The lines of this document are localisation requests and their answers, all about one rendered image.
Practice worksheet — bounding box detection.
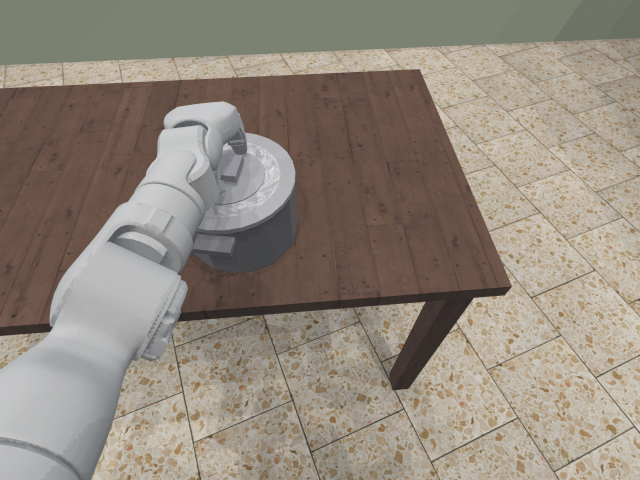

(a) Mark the knob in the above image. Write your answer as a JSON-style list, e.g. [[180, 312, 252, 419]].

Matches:
[[219, 154, 244, 183]]

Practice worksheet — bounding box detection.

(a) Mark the left robot upper arm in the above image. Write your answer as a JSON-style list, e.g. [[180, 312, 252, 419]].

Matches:
[[0, 241, 188, 480]]

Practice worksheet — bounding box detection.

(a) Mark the pot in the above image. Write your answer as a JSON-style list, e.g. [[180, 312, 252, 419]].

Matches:
[[192, 187, 298, 273]]

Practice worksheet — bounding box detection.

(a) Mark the table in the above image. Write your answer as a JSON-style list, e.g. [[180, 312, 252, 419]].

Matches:
[[0, 69, 512, 390]]

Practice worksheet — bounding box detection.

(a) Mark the left robot hand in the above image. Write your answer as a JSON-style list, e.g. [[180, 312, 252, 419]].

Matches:
[[164, 101, 247, 195]]

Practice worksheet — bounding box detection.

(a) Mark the lid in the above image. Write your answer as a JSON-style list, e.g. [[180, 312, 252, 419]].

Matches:
[[196, 133, 296, 234]]

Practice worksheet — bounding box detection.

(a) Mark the left robot forearm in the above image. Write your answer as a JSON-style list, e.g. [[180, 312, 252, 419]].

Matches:
[[50, 116, 223, 327]]

